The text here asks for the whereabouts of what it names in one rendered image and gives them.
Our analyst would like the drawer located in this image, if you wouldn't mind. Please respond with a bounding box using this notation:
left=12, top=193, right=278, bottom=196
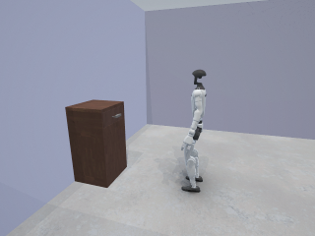
left=102, top=105, right=124, bottom=128

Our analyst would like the left robot forearm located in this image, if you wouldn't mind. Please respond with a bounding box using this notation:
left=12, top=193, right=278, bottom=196
left=188, top=110, right=201, bottom=137

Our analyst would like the handle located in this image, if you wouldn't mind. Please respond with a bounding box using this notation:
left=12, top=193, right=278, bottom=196
left=111, top=113, right=122, bottom=118

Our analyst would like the robot left hand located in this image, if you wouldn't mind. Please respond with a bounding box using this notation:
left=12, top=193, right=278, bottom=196
left=181, top=135, right=193, bottom=153

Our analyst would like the left robot foot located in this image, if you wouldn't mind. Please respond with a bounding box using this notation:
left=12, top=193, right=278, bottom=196
left=181, top=185, right=201, bottom=193

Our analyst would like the right robot shin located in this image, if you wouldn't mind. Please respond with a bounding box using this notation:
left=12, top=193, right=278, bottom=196
left=194, top=155, right=199, bottom=178

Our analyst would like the left robot upper arm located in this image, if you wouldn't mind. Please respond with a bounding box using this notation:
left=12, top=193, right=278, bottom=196
left=193, top=89, right=203, bottom=116

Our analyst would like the cabinet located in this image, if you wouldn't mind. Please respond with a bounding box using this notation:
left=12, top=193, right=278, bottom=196
left=65, top=99, right=127, bottom=188

